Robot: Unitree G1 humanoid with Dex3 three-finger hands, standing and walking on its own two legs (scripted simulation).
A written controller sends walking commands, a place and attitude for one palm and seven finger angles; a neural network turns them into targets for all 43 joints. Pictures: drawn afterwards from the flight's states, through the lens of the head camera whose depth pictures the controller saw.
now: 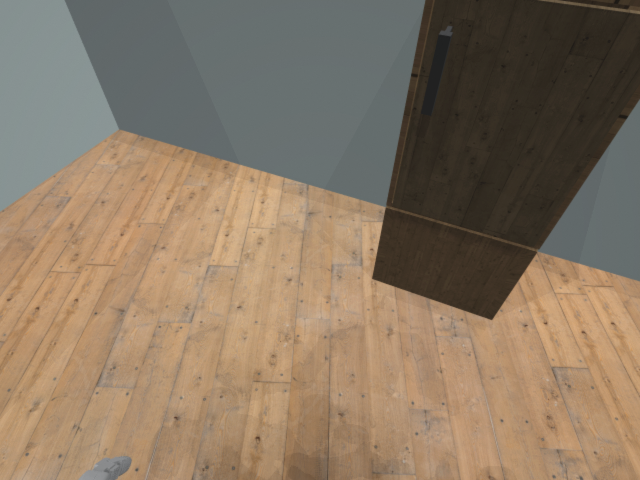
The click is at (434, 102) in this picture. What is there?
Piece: cupboard door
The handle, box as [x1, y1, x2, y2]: [421, 26, 452, 115]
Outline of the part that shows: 452,26 448,26 444,31 441,30 438,35 421,113 430,115 433,109 452,33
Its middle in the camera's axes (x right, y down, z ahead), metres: +0.26 -0.37 +0.85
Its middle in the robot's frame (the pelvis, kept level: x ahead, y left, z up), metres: +0.90 -0.21 +0.10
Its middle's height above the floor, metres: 0.87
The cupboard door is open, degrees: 0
